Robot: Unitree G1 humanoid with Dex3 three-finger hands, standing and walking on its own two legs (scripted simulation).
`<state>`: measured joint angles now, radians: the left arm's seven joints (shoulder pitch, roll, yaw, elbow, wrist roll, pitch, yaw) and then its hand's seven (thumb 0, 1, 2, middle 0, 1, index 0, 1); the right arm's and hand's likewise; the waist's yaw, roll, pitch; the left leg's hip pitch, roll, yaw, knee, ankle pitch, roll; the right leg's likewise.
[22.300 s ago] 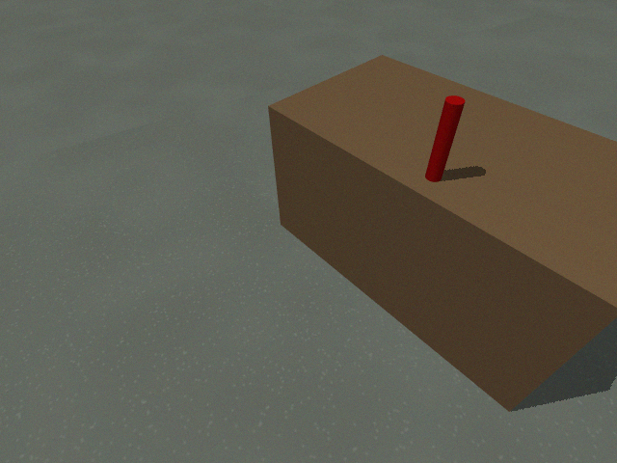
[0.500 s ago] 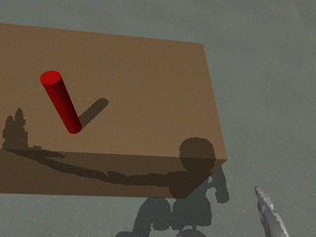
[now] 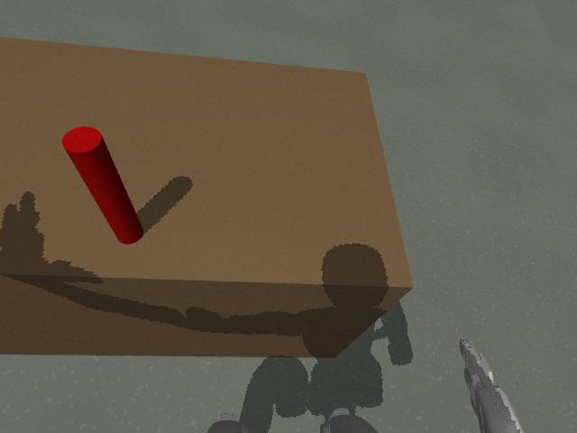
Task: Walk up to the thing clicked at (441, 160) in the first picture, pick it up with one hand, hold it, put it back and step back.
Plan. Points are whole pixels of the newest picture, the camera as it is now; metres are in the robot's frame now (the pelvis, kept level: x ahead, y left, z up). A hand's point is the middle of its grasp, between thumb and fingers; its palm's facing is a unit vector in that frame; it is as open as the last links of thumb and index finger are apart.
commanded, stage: go down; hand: left
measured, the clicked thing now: (110, 194) +0.47 +0.27 +0.01
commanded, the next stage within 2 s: none
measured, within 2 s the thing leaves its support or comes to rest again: neither
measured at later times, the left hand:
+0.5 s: hand out of the picture +0.35 +0.45 +0.10, palm faces +0.38 -0.93 +0.04, open 17.7 cm
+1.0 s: hand out of the picture +0.34 +0.45 +0.09, palm faces +0.38 -0.93 +0.03, open 17.7 cm
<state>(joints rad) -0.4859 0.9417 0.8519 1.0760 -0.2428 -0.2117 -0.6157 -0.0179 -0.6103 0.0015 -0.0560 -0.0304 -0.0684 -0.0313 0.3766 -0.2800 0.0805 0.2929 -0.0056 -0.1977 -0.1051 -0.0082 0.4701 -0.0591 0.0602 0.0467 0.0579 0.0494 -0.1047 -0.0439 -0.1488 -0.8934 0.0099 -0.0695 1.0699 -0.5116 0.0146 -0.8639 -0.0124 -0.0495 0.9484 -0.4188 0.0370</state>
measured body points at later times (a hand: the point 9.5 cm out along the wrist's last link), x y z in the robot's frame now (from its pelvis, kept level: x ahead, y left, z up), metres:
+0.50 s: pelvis +0.00 -0.01 +0.00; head +0.10 +0.06 +0.43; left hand +0.32 +0.49 +0.10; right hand +0.16 -0.26 -0.03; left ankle -0.01 +0.10 -0.67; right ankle +0.02 -0.16 -0.67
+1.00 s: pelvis +0.00 +0.00 +0.00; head +0.10 +0.06 +0.43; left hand +0.31 +0.50 +0.10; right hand +0.16 -0.25 -0.02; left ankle -0.01 +0.10 -0.67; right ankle +0.02 -0.16 -0.67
